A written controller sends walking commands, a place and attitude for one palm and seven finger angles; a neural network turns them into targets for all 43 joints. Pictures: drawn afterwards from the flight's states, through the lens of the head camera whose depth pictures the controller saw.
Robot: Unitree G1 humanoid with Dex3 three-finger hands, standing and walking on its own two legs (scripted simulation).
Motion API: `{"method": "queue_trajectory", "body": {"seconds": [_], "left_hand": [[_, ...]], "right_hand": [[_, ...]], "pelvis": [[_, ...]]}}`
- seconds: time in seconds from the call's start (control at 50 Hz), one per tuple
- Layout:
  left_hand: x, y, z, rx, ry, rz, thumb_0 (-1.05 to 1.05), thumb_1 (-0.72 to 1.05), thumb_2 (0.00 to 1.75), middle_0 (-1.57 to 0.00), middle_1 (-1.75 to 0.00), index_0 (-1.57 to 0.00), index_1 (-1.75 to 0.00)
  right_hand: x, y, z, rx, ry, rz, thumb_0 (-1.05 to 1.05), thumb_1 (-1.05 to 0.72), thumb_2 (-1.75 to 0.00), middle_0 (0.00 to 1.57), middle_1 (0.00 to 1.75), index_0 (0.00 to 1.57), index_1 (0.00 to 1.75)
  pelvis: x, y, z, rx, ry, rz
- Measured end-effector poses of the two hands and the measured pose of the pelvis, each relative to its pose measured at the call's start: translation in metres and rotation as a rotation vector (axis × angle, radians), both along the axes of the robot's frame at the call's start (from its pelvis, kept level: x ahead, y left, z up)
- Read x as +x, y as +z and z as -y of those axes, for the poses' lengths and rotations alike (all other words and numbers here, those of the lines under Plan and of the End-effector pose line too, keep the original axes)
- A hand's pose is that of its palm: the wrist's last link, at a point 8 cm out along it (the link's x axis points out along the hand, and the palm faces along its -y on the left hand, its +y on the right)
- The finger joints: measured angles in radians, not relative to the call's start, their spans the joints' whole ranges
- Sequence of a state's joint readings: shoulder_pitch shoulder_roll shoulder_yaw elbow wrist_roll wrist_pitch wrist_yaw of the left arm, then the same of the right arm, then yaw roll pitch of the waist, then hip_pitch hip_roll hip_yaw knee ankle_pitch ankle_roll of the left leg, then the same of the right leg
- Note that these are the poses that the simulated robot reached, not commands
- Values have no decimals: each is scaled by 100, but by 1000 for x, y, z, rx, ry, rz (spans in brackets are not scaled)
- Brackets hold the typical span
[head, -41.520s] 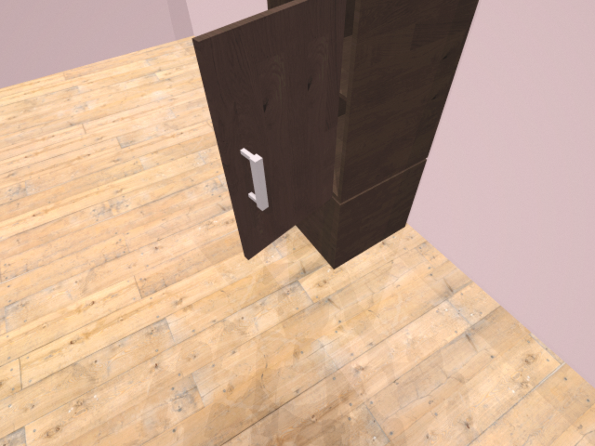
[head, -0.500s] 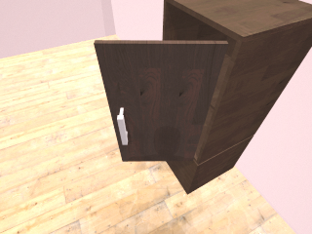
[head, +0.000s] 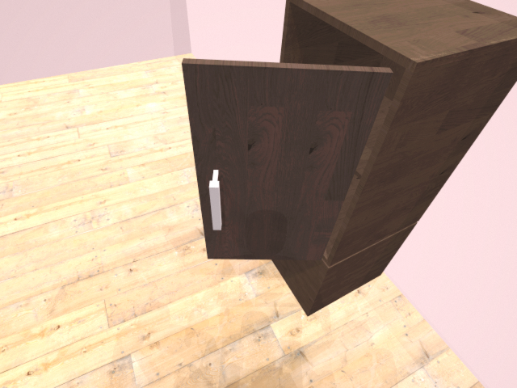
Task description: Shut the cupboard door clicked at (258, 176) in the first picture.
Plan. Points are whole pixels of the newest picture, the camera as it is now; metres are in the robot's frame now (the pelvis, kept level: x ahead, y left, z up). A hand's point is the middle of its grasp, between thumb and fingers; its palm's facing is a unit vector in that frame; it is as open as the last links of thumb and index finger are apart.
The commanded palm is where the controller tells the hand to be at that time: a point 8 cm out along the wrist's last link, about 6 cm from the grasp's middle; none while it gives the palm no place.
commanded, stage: shuffle to correct the standing spot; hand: left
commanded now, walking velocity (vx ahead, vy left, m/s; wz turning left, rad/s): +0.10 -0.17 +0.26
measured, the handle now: (216, 200) +0.50 +0.12 -0.05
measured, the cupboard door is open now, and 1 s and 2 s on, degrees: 62 62 62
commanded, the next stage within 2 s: come to a stop and stand still in 0.62 s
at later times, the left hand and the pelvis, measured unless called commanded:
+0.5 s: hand out of the picture -0.07 +0.12 -0.19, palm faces +0.06 -0.99 -0.10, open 7.4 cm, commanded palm none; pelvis +0.02 -0.03 -0.01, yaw +0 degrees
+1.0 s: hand out of the picture +0.04 +0.07 -0.19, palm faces +0.11 -0.99 -0.12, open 7.4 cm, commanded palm none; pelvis +0.08 -0.06 -0.01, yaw +2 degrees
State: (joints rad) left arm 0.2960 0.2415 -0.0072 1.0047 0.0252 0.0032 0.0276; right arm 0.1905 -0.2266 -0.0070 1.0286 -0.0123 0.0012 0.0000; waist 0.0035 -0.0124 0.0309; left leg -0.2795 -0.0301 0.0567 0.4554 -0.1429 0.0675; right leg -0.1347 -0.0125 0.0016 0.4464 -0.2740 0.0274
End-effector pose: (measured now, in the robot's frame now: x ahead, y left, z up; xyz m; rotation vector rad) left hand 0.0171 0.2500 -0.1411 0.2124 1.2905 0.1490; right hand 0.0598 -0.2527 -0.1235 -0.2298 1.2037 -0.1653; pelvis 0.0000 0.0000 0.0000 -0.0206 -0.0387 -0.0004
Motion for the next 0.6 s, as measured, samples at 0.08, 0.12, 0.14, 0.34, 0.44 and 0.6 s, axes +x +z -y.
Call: {"method": "queue_trajectory", "body": {"seconds": [0.08,0.12,0.14,0.34,0.44,0.6], "left_hand": [[-21,-3,3,-11,17,-61,0,90,90,-20,-30,-20,-30],[-34,-3,7,-20,27,-94,0,90,90,-20,-30,-20,-30],[-40,-3,9,-25,33,-111,0,90,90,-20,-30,-20,-30],[-102,-3,53,-83,117,-263,0,90,90,-20,-29,-20,-30],[-106,-13,73,-127,129,-301,0,90,90,-20,-30,-20,-30],[-55,-15,93,-129,94,-225,0,90,90,-20,-30,-20,-30]], "right_hand": [[-22,-5,-8,16,-21,-63,1,-91,-90,20,30,20,30],[-32,-7,-11,27,-32,-94,1,-91,-90,20,30,20,30],[-36,-9,-12,31,-37,-108,1,-91,-90,20,30,20,30],[-56,-15,-5,47,-74,-175,1,-91,-90,20,30,20,30],[-55,-18,0,35,-92,-168,1,-91,-90,20,30,20,30],[-49,-23,12,57,-123,-177,1,-91,-90,20,30,20,30]], "pelvis": [[-1,1,-2,5,8,-7],[-2,1,-1,6,11,-12],[-2,1,0,7,12,-14],[1,0,19,-1,11,-22],[11,-6,26,-11,8,-17],[26,-8,45,19,-7,-45]]}}
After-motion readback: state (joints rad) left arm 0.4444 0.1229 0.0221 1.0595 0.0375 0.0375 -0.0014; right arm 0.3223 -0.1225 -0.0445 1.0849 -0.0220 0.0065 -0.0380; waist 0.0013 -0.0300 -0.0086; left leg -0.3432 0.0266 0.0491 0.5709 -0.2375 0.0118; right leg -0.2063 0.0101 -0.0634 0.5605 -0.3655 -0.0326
